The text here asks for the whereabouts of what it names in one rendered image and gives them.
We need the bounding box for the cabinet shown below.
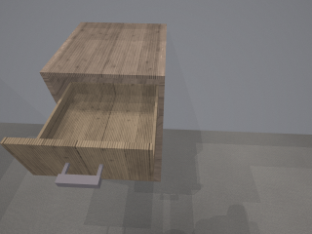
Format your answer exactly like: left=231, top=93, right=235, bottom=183
left=39, top=21, right=167, bottom=182

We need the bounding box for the handle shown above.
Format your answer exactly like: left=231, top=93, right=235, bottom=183
left=55, top=163, right=104, bottom=189

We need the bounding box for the drawer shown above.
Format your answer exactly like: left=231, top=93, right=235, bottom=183
left=0, top=82, right=159, bottom=181

